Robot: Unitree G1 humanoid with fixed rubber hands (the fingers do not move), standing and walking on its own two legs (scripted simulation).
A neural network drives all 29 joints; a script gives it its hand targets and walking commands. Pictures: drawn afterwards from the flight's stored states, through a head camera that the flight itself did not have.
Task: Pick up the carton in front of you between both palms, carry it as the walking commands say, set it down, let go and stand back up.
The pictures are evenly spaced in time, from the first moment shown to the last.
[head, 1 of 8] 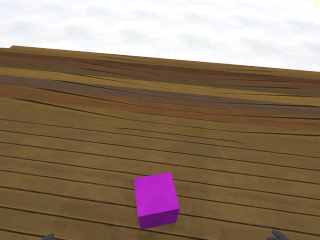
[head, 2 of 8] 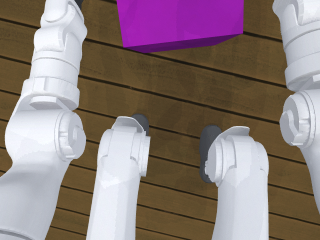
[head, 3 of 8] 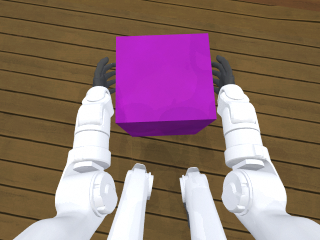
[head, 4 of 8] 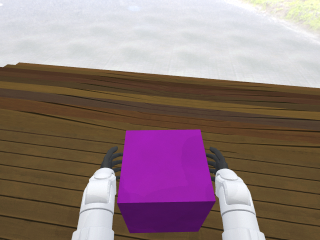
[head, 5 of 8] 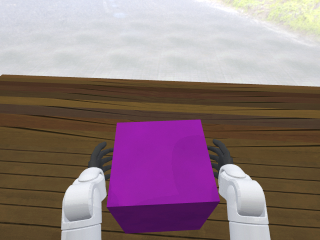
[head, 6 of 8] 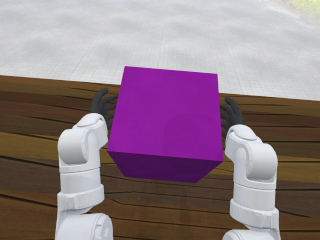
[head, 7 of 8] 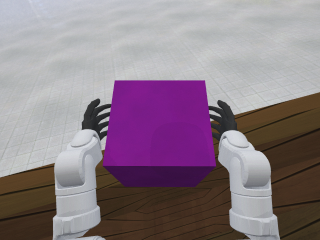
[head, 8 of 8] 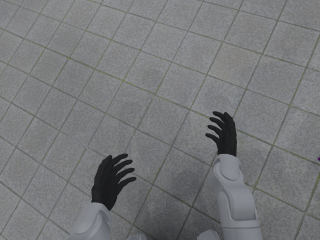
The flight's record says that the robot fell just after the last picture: yes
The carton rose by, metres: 0.68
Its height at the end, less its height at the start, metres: -1.05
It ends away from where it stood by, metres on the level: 4.81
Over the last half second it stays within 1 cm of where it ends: no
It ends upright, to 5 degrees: no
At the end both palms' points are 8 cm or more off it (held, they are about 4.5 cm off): yes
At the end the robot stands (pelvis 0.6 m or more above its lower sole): no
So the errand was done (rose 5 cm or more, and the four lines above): no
